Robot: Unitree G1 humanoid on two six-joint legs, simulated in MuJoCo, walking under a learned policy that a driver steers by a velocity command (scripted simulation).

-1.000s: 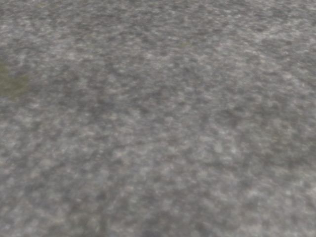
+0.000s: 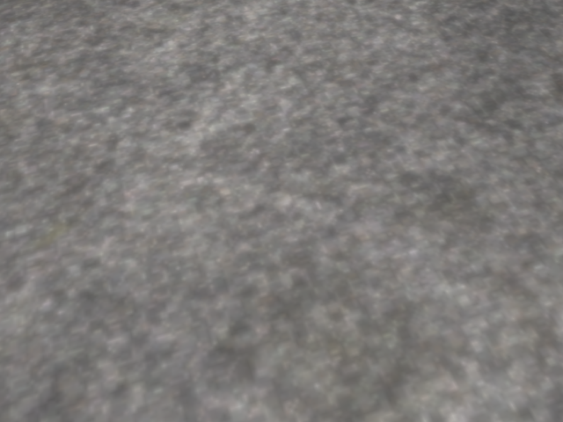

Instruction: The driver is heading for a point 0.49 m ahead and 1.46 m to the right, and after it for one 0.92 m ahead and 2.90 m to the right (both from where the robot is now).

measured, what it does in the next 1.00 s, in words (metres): walks ahead, turning right: left foot, then right foot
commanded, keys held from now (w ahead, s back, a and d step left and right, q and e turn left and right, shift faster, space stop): w+e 0.74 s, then w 0.26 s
